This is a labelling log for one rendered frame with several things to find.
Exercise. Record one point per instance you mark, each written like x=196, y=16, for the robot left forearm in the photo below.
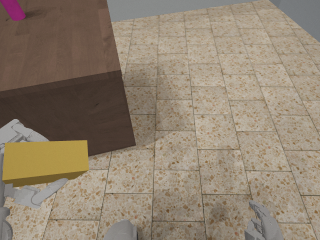
x=6, y=231

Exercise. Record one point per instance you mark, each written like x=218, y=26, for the left robot hand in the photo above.
x=15, y=132

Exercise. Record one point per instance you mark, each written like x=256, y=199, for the left robot thigh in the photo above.
x=122, y=230

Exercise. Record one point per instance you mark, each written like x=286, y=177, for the table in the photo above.
x=60, y=74

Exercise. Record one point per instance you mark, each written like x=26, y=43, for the sponge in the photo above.
x=33, y=163

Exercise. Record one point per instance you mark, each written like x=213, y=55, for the right robot hand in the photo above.
x=267, y=229

